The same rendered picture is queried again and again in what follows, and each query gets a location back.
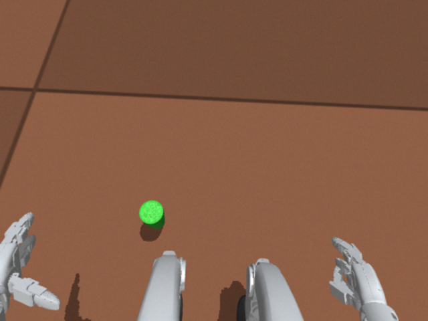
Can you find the cup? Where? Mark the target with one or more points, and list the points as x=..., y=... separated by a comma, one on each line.
x=152, y=214

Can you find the left robot hand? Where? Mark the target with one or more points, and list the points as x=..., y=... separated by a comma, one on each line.
x=13, y=257

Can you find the right robot arm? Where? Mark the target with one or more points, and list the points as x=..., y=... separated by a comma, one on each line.
x=377, y=312

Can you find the right robot hand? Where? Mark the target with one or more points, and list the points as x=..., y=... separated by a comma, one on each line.
x=363, y=284

